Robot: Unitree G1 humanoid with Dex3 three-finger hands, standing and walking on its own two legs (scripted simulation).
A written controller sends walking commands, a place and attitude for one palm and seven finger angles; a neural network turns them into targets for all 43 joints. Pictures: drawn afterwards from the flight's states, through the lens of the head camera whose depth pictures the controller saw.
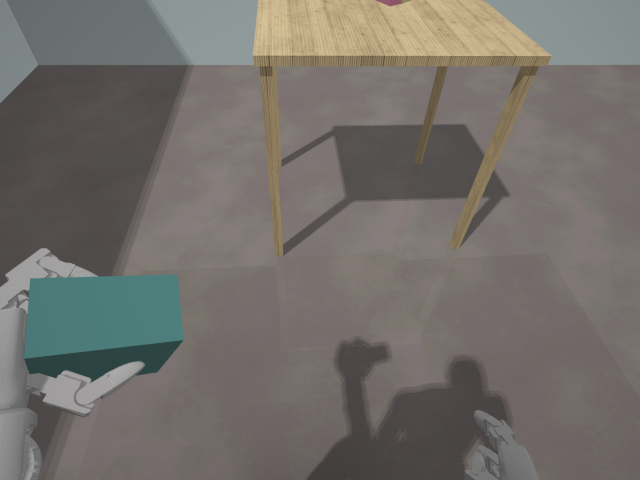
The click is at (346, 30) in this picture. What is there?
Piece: table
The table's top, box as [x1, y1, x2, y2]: [253, 0, 551, 65]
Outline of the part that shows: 258,0 253,50 254,65 546,65 551,56 483,0 402,0 400,4 393,6 388,6 375,0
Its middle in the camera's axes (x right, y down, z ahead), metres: +0.20 -0.74 +1.30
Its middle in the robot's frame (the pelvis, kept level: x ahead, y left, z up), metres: +1.48 -0.12 +0.05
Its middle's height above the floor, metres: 0.82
